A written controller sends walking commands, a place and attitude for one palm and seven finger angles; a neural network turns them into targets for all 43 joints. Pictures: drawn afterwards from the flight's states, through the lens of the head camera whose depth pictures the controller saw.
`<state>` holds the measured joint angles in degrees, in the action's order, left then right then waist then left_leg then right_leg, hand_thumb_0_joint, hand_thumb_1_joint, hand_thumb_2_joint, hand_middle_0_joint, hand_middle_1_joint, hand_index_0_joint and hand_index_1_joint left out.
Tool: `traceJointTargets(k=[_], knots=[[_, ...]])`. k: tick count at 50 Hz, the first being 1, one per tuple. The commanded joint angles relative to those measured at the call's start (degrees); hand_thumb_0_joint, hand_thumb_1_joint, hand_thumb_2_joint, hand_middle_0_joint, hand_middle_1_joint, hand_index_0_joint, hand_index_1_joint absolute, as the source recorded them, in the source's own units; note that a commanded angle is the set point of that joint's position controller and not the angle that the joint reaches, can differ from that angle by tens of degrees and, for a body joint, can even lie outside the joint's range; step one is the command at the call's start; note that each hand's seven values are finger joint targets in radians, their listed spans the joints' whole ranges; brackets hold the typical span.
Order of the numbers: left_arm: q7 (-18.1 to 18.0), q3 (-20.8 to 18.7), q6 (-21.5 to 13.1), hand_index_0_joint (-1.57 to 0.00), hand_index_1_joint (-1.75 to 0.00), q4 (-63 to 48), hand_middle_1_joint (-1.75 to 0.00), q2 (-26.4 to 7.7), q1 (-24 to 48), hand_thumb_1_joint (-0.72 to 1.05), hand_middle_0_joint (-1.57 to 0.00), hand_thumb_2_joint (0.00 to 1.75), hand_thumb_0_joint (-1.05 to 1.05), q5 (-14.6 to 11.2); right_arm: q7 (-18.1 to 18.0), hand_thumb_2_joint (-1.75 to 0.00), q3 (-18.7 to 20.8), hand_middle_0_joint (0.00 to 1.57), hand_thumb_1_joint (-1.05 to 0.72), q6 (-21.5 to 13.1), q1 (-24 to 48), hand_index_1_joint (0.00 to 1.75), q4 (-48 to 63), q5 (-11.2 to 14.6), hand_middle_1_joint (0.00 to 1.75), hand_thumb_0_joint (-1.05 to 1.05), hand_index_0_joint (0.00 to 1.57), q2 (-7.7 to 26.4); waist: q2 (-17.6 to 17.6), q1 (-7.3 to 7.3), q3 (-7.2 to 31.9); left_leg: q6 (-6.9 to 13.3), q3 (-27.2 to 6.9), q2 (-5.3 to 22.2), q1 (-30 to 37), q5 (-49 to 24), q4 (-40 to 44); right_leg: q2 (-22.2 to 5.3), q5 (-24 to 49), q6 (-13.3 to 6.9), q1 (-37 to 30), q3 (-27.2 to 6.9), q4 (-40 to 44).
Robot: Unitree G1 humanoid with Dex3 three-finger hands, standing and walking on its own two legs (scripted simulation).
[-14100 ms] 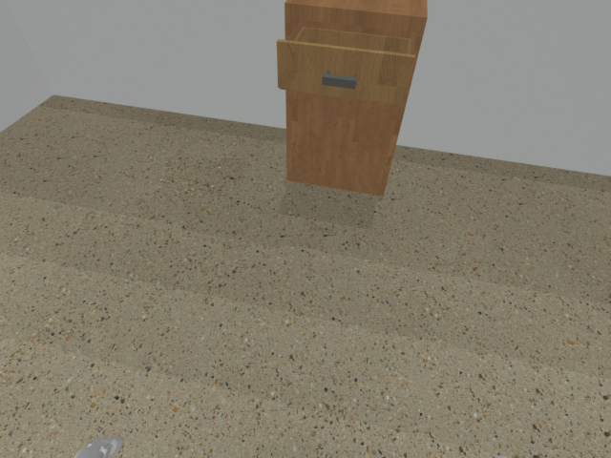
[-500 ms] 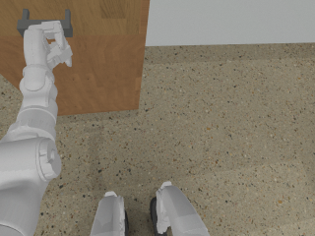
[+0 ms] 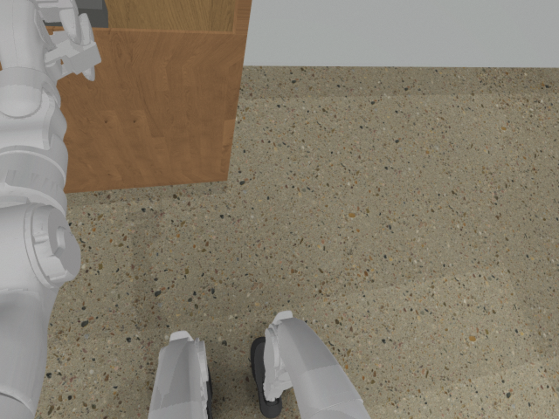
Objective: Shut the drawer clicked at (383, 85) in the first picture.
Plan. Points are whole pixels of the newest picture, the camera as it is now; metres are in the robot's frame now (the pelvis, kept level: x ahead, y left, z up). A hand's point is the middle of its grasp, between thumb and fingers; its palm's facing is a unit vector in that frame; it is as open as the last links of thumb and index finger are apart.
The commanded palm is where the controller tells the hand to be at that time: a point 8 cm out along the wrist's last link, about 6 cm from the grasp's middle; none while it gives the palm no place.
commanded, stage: pull the fist back off the drawer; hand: left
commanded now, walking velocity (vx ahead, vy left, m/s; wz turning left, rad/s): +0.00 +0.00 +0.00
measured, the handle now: out of the picture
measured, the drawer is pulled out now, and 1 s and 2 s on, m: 0.00 0.00 0.00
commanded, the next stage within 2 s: draw the hand back to the body in 0.76 s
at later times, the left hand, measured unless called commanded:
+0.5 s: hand (90, 45) +0.58 +0.15 +0.06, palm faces +0.02 -1.00 -0.03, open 3.1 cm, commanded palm +0.57 +0.16 +0.06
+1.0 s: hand (86, 53) +0.56 +0.15 +0.07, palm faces +0.03 -1.00 -0.06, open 3.3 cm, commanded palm +0.50 +0.19 +0.10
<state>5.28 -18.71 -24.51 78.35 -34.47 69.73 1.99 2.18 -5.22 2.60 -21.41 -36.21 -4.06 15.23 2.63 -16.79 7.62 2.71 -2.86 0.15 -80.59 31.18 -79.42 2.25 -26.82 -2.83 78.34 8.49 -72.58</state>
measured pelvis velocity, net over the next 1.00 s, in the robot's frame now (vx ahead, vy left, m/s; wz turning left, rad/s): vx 0.05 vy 0.00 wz -0.02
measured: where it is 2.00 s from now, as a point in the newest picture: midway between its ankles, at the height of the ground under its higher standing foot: (235, 403)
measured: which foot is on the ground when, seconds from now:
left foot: down 0.00-1.00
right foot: down 0.00-1.00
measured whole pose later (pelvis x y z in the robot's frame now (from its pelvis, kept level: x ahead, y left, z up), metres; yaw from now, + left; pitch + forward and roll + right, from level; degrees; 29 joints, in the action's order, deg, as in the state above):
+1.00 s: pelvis +0.05 +0.00 +0.04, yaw -1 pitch +30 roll -3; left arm 5.3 -20.1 -25.0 52.6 -22.6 44.4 -3.7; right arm 4.1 -1.4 6.3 -20.2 -32.6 -1.7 14.4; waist 3.0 -10.4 8.7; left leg 2.8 0.9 0.8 -66.8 33.2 -70.5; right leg 3.5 -28.7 -2.3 67.1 3.9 -66.1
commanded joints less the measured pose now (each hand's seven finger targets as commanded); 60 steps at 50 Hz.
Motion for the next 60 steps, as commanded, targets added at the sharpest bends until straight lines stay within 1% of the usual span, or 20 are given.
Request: traceJointTargets(k=[1,6,10,15,16,17,23,27,32,38,39,41,43,46,48,50,55,58,59,60], knots=[[-2.35,0.72,-3.49,-1.4,-1.6,-16.1,-1.6,-9.96,41.37,0.9,-1.4,0.9,0.0,-0.58,-1.53,-0.9,3.92,0.2,-0.9,-0.97,-13.55,0.3,-0.04,0.2,0.3,0.0,0.2,12.69,17.0,-6.45,31.48,-0.39,-6.91,1.55,29.23,-9.51,10.25,1.15,3.17,1.05,-7.56,-6.51,8.89],[-2.79,2.17,-2.01,-1.4,-1.6,-15.17,-1.6,-8.49,42.27,0.9,-1.4,0.9,0.0,-0.19,-1.56,-0.9,3.76,0.2,-0.9,-1.87,-13.89,0.3,-0.35,0.0,0.3,0.0,0.2,13.06,18.61,-6.91,31.72,-0.88,-9.01,2.02,31.53,-7.32,11.23,0.94,2.55,0.9,-4.41,-5.67,8.25],[-2.82,1.89,-0.68,-1.4,-1.6,-13.18,-1.6,-8.46,41.49,0.9,-1.4,0.9,0.0,-0.08,-1.37,-0.9,3.51,0.2,-0.9,-2.13,-14.22,0.3,-0.11,-0.06,0.3,0.0,0.2,13.2,17.22,-6.75,29.91,-0.61,-9.12,1.87,28.88,-4.12,11.61,0.85,1.14,0.89,-4.53,-5.74,8.35],[-2.76,0.66,-0.62,-1.4,-1.6,-14.68,-1.6,-9.24,40.54,0.9,-1.4,0.9,0.0,0.09,-0.86,-0.9,3.7,0.2,-0.9,-2.38,-14.5,0.3,0.24,-0.31,0.3,0.0,0.2,13.33,18.68,-5.04,31.55,-1.1,-10.18,2.14,30.7,-4.63,12.04,0.58,1.72,0.64,-4.41,-5.44,7.66],[-2.62,2.04,-0.59,-1.4,-1.6,-15.39,-1.6,-7.25,40.67,0.9,-1.4,0.9,0.0,-0.17,-0.7,-0.9,3.88,0.2,-0.9,-2.34,-14.56,0.3,0.11,-0.28,0.3,0.0,0.2,13.32,18.25,-5.68,31.67,-1.28,-10.81,2.36,32.1,-5.8,12.12,0.59,2.52,0.77,-3.73,-5.24,7.73],[-2.56,0.92,-0.52,-1.4,-1.6,-15.22,-1.6,-7.78,38.92,0.9,-1.4,0.9,0.0,-0.44,-0.52,-0.9,3.98,0.2,-0.9,-2.31,-14.61,0.3,0.12,-0.31,0.3,0.0,0.2,13.38,18.49,-4.58,31.73,-1.41,-10.66,2.34,32.03,-5.99,12.1,0.59,2.62,0.69,-4.22,-5.25,7.68],[-1.92,-0.13,-0.65,-1.4,-1.6,-16.53,-1.6,-6.98,32.34,0.9,-1.4,0.9,0.0,-1.38,0.1,-0.9,4.27,0.2,-0.9,-1.61,-14.45,0.3,0.78,0.02,0.3,0.0,0.2,12.93,14.99,-2.89,31.45,-1.16,-8.97,2.22,30.82,-8.45,12.29,0.76,3.56,0.85,-8.26,-5.51,8.42],[-1.78,-1.76,-1.35,-1.4,-1.6,-18.92,-1.6,-7.11,26.15,0.9,-1.4,0.9,0.0,-2.18,0.47,-0.9,4.63,0.2,-0.9,-1.02,-13.97,0.3,1.49,0.28,0.3,0.0,0.2,12.55,14.51,-0.49,32.85,-1.32,-7.43,1.99,31.87,-12.8,12.52,0.85,5.55,0.66,-11.89,-5.61,8.81],[-1.46,-0.95,-2.75,-1.4,-1.6,-22.01,-1.6,-3.3,16.85,0.9,-1.4,0.9,0.0,-3.17,1.07,-0.9,5.37,0.2,-0.9,0.09,-13.21,0.3,2.58,0.85,0.3,0.0,0.2,11.51,12.15,1.79,33.58,-1.32,-5.35,1.84,33.16,-19.01,12.75,1.05,9.54,0.76,-16.96,-6.0,9.66],[-2.7,-2.18,-4.36,-1.4,-1.6,-23.31,-1.6,-2.74,15.22,0.9,-1.4,0.9,0.0,-3.62,0.97,-0.9,5.99,0.2,-0.9,1.29,-12.72,0.3,2.73,1.07,0.3,0.0,0.2,10.78,6.68,1.57,31.58,-0.58,-3.19,1.22,30.18,-21.6,12.09,1.1,14.28,1.36,-21.94,-7.02,10.19],[-2.86,-3.35,-4.71,-1.4,-1.6,-23.37,-1.6,-3.72,14.02,0.9,-1.4,0.9,0.0,-3.55,0.91,-0.9,6.07,0.2,-0.9,1.36,-12.66,0.3,2.85,1.03,0.3,0.0,0.2,10.49,6.24,2.31,31.83,-0.45,-2.27,0.96,28.85,-22.14,11.84,1.06,15.99,1.39,-24.4,-7.55,10.26],[-2.79,-4.01,-6.03,-1.4,-1.6,-24.29,-1.6,-4.18,11.86,0.9,-1.4,0.9,0.0,-3.35,0.87,-0.9,6.31,0.2,-0.9,1.59,-12.46,0.3,3.05,1.06,0.3,0.0,0.2,10.32,7.62,3.41,34.0,-0.81,-2.03,0.81,30.96,-25.66,11.73,0.89,19.43,1.17,-25.53,-7.65,9.58],[-2.29,-1.8,-6.75,-1.4,-1.6,-24.88,-1.6,-1.2,11.3,0.9,-1.4,0.9,0.0,-3.42,1.09,-0.9,6.53,0.2,-0.9,1.86,-12.14,0.3,2.75,0.97,0.3,0.0,0.2,9.87,7.76,2.88,34.14,-0.94,-1.97,0.85,32.4,-28.32,11.43,0.85,21.91,1.27,-25.6,-7.56,9.4],[-0.73,-4.73,-6.68,-1.4,-1.6,-35.22,-1.6,-3.88,-2.26,0.9,-1.4,0.9,0.0,-5.13,1.3,-0.9,7.36,0.2,-0.9,2.93,-11.03,0.3,6.14,2.05,0.3,0.0,0.2,10.0,11.2,9.0,44.66,-1.94,-1.17,0.9,42.12,-39.45,14.29,0.79,30.15,0.79,-34.57,-7.91,10.42],[0.57,-3.12,-4.79,-1.4,-1.6,-43.96,-1.6,-1.57,-9.35,0.9,-1.4,0.9,0.0,-7.49,1.36,-0.9,7.65,0.2,-0.9,3.25,-9.95,0.3,8.17,3.19,0.3,0.0,0.2,9.31,10.21,10.46,46.84,-1.81,-0.4,0.76,45.25,-43.42,16.72,0.94,35.66,1.06,-41.39,-8.18,12.91],[1.74,-1.37,-1.98,-1.4,-1.6,-49.91,-1.6,1.32,-18.17,0.9,-1.4,0.9,0.0,-9.87,1.07,-0.9,7.88,0.2,-0.9,3.13,-9.34,0.3,9.63,4.28,0.3,0.0,0.2,8.88,5.9,11.06,45.19,-1.24,0.31,0.62,45.47,-45.33,19.16,0.87,40.78,1.35,-47.25,-8.12,15.22],[2.08,1.96,2.22,-1.4,-1.6,-59.48,-1.6,6.84,-29.28,0.9,-1.4,0.9,0.0,-13.78,-0.76,-0.9,7.81,0.2,-0.9,1.6,-5.84,0.3,10.55,6.12,0.3,0.0,0.2,8.07,-2.8,10.24,30.0,0.11,2.69,-0.15,41.5,-34.41,25.07,0.45,41.27,2.33,-53.64,-8.62,22.03],[2.12,4.32,1.79,-1.4,-1.6,-57.34,-1.6,9.8,-31.87,0.9,-1.4,0.9,0.0,-13.81,-1.38,-0.9,7.45,0.2,-0.9,0.45,-3.44,0.3,9.43,6.32,0.3,0.0,0.2,7.78,-1.32,9.66,19.25,-0.31,2.75,-0.37,41.44,-26.02,27.82,0.49,30.76,2.25,-48.92,-8.15,24.69],[2.28,3.81,1.46,-1.4,-1.6,-57.23,-1.6,9.3,-33.36,0.9,-1.4,0.9,0.0,-13.8,-1.47,-0.9,7.48,0.2,-0.9,0.22,-2.99,0.3,9.48,6.22,0.3,0.0,0.2,7.81,-1.32,10.35,18.18,-0.4,2.49,-0.43,42.27,-25.64,28.55,0.52,29.11,2.01,-48.99,-8.03,25.15],[2.89,5.57,1.11,-1.4,-1.6,-59.22,-1.6,10.29,-34.13,0.9,-1.4,0.9,0.0,-13.63,-1.6,-0.9,7.54,0.2,-0.9,-0.05,-2.22,0.3,9.9,6.38,0.3,0.0,0.2,7.68,1.72,10.31,17.52,-0.33,2.8,-0.56,44.54,-27.53,28.72,0.35,30.18,1.75,-49.18,-8.33,25.56]])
